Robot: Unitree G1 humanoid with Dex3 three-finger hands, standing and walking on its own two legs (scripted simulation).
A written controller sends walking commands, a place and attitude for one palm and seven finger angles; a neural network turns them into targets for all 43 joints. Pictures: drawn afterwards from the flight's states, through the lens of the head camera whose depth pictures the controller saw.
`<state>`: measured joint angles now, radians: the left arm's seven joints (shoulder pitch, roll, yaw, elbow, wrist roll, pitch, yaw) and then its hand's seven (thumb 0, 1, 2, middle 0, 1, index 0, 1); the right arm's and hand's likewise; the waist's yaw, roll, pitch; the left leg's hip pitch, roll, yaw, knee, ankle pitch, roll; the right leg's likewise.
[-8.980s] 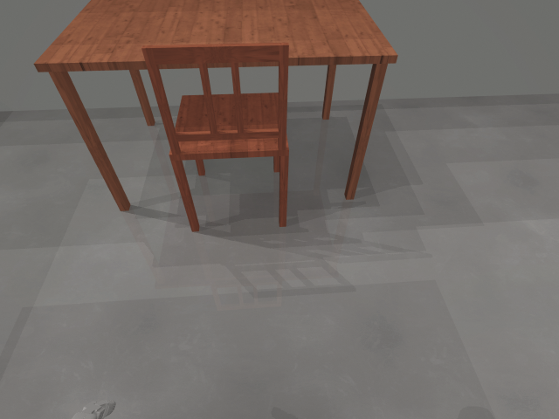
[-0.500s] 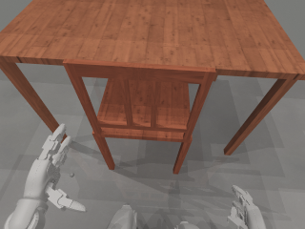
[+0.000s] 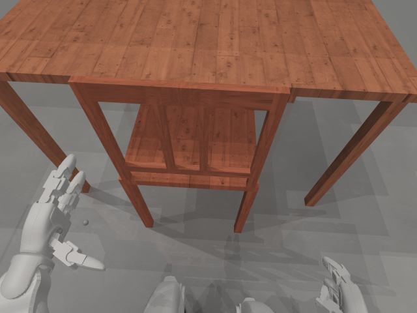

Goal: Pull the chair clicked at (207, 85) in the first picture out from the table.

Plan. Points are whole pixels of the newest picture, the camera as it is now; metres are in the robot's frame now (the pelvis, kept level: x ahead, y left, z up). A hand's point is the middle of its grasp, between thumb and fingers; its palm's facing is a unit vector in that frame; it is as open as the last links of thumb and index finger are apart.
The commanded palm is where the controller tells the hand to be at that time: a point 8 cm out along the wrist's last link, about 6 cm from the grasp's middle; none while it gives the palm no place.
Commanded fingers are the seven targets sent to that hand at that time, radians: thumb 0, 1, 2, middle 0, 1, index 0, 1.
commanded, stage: aim the fingers beside a spindle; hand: left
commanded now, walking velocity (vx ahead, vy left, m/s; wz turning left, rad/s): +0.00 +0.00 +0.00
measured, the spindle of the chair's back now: (165, 139) +0.50 +0.13 -0.02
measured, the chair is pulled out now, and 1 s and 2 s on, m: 0.00 0.00 0.00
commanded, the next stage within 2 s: none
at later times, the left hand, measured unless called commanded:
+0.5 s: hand (88, 208) +0.30 +0.24 +0.02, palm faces -0.05 -1.00 -0.05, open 16.9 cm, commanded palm +0.29 +0.29 +0.02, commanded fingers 0.00 -0.50 0.30 -0.06 -0.08 -0.06 -0.08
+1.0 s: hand (95, 189) +0.35 +0.25 +0.00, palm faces -0.03 -1.00 -0.06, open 16.9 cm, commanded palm +0.33 +0.30 +0.00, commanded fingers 0.00 -0.50 0.30 -0.06 -0.08 -0.06 -0.08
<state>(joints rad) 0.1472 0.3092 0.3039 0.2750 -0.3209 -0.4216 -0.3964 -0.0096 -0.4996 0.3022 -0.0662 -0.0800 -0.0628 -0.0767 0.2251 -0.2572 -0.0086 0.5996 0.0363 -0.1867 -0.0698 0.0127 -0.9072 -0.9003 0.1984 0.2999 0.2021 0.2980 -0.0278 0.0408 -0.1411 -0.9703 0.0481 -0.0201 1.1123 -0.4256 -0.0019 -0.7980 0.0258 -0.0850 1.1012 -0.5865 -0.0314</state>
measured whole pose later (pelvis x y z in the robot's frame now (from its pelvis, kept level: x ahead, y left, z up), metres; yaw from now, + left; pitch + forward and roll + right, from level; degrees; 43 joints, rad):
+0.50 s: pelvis -0.02 +0.02 -0.02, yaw -1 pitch +18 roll -4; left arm -0.05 0.33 0.30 0.42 -0.28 -0.43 -0.38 -0.01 -0.50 0.30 -0.06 -0.08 -0.06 -0.08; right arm 0.23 -0.26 0.01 0.60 0.02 -0.17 -0.06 0.01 -0.91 -0.90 0.20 0.30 0.20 0.30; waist -0.04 0.04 -0.14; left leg -1.08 0.04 -0.01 1.19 -0.43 0.03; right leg -0.90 0.02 -0.08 1.16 -0.58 0.00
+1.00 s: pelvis -0.01 +0.03 -0.03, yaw -2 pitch +21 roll -4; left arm -0.23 0.36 0.32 0.58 -0.24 -0.43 -0.35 -0.01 -0.50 0.30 -0.07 -0.08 -0.06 -0.08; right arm 0.25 -0.26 0.01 0.61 0.02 -0.11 -0.04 0.01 -0.91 -0.90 0.20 0.30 0.20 0.30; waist -0.06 0.03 -0.16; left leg -1.17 0.04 0.00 1.24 -0.45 0.04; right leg -0.99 0.01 -0.06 1.21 -0.60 0.01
